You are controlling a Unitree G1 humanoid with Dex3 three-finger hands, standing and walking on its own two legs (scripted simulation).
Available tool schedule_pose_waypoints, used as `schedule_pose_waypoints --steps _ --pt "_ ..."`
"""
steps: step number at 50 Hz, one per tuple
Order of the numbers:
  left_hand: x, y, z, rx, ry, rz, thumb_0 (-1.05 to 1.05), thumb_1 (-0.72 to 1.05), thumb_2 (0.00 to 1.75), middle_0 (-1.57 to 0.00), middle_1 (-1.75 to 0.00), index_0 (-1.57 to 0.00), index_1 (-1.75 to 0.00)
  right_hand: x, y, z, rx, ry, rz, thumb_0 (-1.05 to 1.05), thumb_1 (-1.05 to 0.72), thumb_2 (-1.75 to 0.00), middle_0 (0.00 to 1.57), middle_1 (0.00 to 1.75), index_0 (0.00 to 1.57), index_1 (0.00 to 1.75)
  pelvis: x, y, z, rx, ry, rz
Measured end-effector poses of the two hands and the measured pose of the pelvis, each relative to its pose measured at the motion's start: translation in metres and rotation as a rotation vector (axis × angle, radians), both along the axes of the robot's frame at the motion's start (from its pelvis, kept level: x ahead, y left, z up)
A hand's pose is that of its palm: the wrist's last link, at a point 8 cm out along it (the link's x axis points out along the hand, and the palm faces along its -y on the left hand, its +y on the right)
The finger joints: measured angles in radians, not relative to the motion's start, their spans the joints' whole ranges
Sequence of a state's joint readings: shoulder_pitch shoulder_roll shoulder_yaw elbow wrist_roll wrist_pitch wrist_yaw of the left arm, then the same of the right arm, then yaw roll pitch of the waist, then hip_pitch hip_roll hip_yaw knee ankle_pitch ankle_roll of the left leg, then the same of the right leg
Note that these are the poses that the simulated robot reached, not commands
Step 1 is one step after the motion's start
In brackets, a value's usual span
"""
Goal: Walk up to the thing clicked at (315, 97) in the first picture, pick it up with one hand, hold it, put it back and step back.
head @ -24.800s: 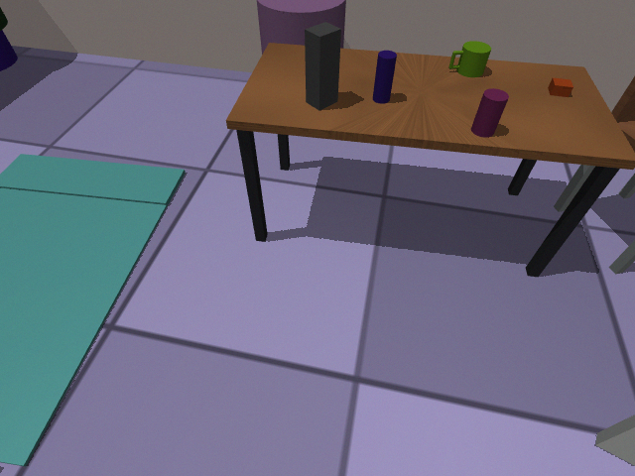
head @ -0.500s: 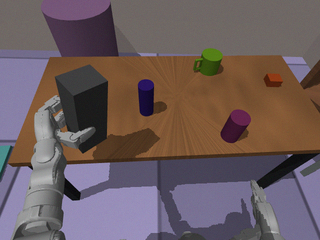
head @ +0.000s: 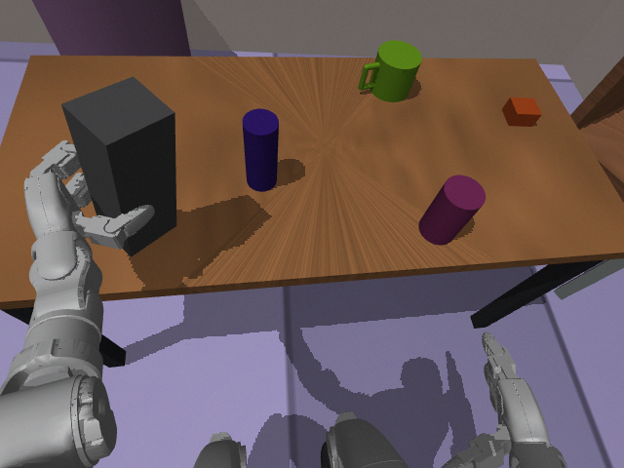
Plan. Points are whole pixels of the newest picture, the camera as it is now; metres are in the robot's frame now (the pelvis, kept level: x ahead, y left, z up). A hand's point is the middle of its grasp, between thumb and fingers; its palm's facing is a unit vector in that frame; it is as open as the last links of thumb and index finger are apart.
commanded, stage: crouch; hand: left
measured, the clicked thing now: (132, 178) +0.48 +0.17 +0.05
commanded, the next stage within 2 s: lower in 0.10 s
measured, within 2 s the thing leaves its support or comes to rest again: neither
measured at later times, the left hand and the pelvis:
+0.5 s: hand (117, 204) +0.49 +0.21 -0.02, palm faces +0.27 -0.96 -0.03, open 10.2 cm; pelvis +0.00 +0.00 -0.02, yaw +0 degrees
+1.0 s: hand (110, 200) +0.50 +0.23 -0.03, palm faces +0.30 -0.95 +0.01, open 10.2 cm; pelvis -0.02 +0.00 -0.05, yaw +0 degrees
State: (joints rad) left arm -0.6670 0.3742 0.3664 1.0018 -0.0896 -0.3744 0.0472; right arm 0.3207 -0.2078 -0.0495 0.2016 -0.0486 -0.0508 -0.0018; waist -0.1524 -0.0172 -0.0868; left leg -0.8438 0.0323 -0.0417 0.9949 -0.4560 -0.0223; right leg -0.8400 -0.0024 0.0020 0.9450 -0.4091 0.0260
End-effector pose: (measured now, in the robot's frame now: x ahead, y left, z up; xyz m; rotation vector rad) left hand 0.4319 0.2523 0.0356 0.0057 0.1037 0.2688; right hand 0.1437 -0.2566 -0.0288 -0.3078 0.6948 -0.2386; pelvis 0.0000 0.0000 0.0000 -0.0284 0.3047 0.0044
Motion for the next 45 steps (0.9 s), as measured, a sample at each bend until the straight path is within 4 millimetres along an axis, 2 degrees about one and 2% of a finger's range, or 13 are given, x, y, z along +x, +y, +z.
schedule_pose_waypoints --steps 7,14,20,28,34,45 --pt "0.012 0.003 0.0 -0.004 -0.036 -0.001 -0.03 -0.61 1.1 -0.7 -1.14 -0.83 -1.21 0.011 0.004 0.006 -0.011 -0.018 0.025 -0.01 0.52 -0.05 0.06 0.05 0.06 0.05 0.006 0.001 -0.005 -0.008 0.018 0.005" --pt "0.021 0.006 -0.005 0.006 -0.023 -0.005 -0.02 -0.61 1.09 -0.71 -1.13 -0.84 -1.2 0.005 0.002 0.005 -0.013 0.006 0.012 -0.01 0.52 -0.05 0.06 0.05 0.06 0.05 0.008 0.002 -0.008 -0.013 0.035 0.003" --pt "0.021 0.006 -0.029 0.001 0.012 0.009 -0.02 -0.61 1.09 -0.71 -1.12 -0.84 -1.19 0.001 0.001 -0.001 -0.019 0.028 0.018 -0.01 0.52 -0.05 0.06 0.05 0.06 0.05 0.004 0.002 -0.015 -0.014 0.061 -0.002" --pt "0.019 0.008 -0.058 -0.005 0.0 0.024 -0.02 -0.61 1.08 -0.72 -1.12 -0.85 -1.19 0.003 -0.005 0.004 -0.081 0.01 0.038 -0.01 0.51 -0.06 0.06 0.05 0.06 0.05 -0.002 0.0 -0.028 -0.017 0.093 0.0" --pt "0.025 0.013 -0.06 0.0 -0.038 0.049 -0.02 -0.61 1.08 -0.73 -1.11 -0.85 -1.18 0.0 -0.009 0.004 -0.116 0.007 0.05 -0.01 0.5 -0.06 0.06 0.05 0.06 0.05 -0.006 -0.002 -0.036 -0.026 0.112 0.007" --pt "0.031 0.016 -0.06 -0.001 -0.049 0.032 -0.01 -0.61 1.07 -0.75 -1.11 -0.86 -1.18 -0.01 -0.006 -0.012 -0.091 0.005 0.047 -0.01 0.51 -0.06 0.06 0.05 0.06 0.05 -0.014 -0.002 -0.049 -0.028 0.138 0.005"
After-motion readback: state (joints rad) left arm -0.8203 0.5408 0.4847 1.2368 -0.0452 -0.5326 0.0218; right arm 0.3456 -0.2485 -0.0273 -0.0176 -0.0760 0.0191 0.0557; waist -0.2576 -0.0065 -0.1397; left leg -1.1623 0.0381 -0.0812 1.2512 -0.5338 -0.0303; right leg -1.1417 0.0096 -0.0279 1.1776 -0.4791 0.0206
